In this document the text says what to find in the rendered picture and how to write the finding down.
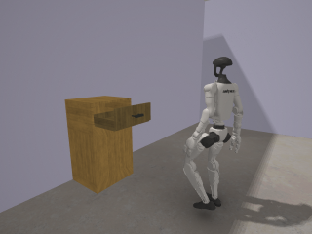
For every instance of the cabinet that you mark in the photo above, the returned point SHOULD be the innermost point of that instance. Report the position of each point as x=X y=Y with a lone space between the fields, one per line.
x=99 y=157

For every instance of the left robot hand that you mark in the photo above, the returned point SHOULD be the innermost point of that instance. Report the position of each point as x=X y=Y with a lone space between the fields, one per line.
x=191 y=144

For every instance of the drawer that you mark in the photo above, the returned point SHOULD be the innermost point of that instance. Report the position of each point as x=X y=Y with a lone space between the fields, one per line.
x=121 y=118

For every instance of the right robot hand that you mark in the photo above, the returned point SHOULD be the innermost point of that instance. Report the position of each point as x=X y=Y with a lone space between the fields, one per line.
x=235 y=138

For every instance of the robot left upper arm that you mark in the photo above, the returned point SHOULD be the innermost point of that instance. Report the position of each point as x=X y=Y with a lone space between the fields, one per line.
x=209 y=91

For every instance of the robot right upper arm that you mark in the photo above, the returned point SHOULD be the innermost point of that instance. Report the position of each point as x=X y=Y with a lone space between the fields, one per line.
x=238 y=108

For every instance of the handle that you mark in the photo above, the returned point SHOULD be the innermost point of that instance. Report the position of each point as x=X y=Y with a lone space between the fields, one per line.
x=139 y=115

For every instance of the left robot shin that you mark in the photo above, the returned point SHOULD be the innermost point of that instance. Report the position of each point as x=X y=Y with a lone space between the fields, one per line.
x=196 y=182

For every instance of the right robot forearm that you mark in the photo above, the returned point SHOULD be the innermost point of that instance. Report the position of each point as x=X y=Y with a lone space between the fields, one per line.
x=237 y=123

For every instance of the humanoid robot head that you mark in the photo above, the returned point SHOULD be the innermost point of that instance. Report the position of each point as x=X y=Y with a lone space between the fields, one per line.
x=222 y=62

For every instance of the left robot forearm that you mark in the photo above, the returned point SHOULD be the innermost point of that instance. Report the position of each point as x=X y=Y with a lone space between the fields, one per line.
x=204 y=122

